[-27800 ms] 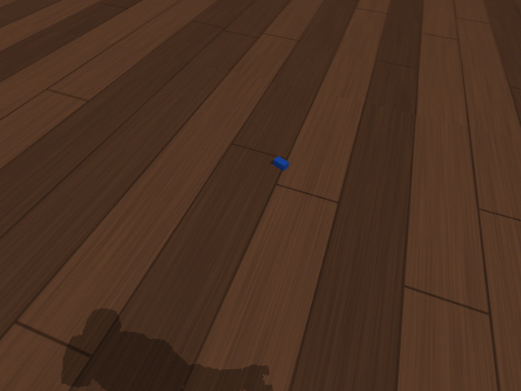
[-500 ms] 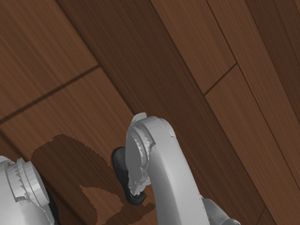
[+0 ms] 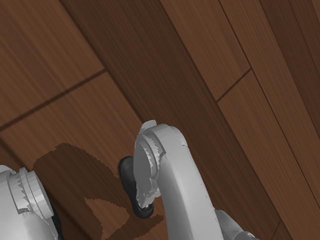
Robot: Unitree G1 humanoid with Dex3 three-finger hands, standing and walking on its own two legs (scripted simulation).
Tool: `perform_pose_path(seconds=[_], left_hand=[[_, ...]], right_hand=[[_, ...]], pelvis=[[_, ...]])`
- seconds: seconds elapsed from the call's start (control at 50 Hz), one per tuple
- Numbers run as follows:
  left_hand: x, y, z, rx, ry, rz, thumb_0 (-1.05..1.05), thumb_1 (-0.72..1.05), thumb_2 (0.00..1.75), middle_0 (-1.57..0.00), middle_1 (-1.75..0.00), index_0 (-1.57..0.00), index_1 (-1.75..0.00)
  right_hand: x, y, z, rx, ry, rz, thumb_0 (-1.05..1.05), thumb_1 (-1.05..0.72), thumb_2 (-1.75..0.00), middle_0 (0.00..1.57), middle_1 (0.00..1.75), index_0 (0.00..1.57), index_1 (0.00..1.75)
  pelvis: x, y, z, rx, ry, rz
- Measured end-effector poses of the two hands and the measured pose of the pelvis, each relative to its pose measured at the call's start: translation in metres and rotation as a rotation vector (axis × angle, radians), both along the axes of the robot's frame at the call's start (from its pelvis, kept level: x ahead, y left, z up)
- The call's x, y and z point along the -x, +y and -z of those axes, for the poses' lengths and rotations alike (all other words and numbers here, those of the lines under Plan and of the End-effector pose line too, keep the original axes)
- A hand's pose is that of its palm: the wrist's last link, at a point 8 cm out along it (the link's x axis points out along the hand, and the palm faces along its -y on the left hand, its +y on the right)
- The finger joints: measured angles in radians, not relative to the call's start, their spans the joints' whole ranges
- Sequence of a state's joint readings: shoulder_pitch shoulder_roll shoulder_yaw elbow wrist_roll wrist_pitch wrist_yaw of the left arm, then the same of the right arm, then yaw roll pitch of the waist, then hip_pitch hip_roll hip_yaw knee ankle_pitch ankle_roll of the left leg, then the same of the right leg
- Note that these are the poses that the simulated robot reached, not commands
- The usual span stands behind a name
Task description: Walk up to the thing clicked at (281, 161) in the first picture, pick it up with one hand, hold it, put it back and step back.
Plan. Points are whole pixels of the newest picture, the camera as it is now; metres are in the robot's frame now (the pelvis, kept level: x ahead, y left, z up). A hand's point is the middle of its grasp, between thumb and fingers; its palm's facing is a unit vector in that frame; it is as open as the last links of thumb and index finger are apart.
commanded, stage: open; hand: left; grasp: from above
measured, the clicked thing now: out of the picture +0.47 +0.32 -0.29
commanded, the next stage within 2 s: withdraw in 0.16 s
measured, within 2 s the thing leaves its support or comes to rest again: neither
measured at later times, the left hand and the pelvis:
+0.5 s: hand out of the picture +0.48 +0.31 -0.23, palm faces -0.37 -0.10 -0.92, open 13.1 cm; pelvis +0.00 +0.00 +0.00, yaw +0 degrees
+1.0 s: hand out of the picture +0.46 +0.32 -0.07, palm faces -0.48 -0.11 -0.87, open 13.2 cm; pelvis -0.01 -0.01 +0.06, yaw +7 degrees
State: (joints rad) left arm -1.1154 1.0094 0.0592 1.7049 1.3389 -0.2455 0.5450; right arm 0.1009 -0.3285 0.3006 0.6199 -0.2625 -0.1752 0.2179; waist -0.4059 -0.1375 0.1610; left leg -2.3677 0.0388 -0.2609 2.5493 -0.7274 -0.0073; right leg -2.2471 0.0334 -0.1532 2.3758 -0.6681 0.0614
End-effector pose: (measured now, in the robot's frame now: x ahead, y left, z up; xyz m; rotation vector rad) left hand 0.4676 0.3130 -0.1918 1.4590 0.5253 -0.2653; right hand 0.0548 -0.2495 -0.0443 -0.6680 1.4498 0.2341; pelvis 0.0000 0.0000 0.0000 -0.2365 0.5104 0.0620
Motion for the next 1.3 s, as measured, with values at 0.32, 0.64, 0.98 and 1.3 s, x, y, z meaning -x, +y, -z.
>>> perform_pose_path(seconds=[0.32, 0.64, 0.98, 1.3], left_hand=[[-0.003, -0.002, 0.000, -0.004, -0.009, 0.012, 0.00, -0.24, 0.76, -0.28, -0.80, -0.29, -0.78], [-0.019, 0.024, -0.077, -0.088, -0.193, -0.158, 0.00, -0.37, 0.87, -0.19, -0.88, -0.20, -0.87], [0.004, 0.010, -0.177, -0.029, 0.011, -0.062, 0.00, -0.36, 0.89, -0.21, -0.87, -0.21, -0.87], [0.005, 0.017, -0.102, -0.037, -0.016, -0.040, 0.00, -0.26, 0.81, -0.29, -0.78, -0.29, -0.77]], right_hand=[[0.004, -0.001, -0.001, 0.000, 0.012, 0.003, 0.00, -0.90, -0.90, 0.20, 0.30, 0.20, 0.30], [-0.005, -0.001, 0.008, -0.077, -0.031, 0.102, 0.00, -0.90, -0.90, 0.20, 0.30, 0.20, 0.30], [-0.029, -0.028, -0.018, 0.003, -0.124, 0.184, 0.00, -0.90, -0.90, 0.20, 0.30, 0.20, 0.30], [0.027, -0.022, -0.001, 0.078, -0.015, 0.194, 0.00, -0.90, -0.89, 0.20, 0.30, 0.20, 0.30]], pelvis=[[0.000, 0.000, 0.000, -0.002, 0.001, 0.001], [-0.005, -0.003, -0.009, -0.022, 0.077, -0.007], [0.011, -0.010, -0.057, -0.078, 0.079, -0.066], [0.016, -0.007, -0.021, -0.065, 0.056, -0.054]])
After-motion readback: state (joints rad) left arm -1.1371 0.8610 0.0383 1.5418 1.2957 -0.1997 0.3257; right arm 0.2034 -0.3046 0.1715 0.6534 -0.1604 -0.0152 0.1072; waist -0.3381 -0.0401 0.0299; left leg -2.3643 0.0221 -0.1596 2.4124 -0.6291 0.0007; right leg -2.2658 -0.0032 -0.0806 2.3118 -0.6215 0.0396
